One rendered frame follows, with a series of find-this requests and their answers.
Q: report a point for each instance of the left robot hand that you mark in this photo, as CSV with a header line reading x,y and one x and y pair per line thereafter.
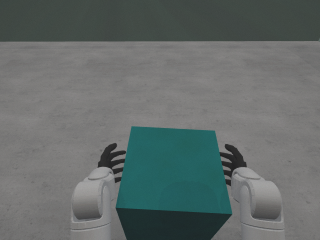
x,y
107,156

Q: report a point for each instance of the carton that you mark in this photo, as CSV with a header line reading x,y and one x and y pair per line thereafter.
x,y
173,185

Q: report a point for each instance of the left robot forearm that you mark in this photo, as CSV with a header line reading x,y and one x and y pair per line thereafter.
x,y
90,214

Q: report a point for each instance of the right robot forearm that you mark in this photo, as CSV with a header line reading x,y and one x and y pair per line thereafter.
x,y
261,206

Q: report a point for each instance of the right robot hand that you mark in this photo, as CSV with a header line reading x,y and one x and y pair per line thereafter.
x,y
236,159

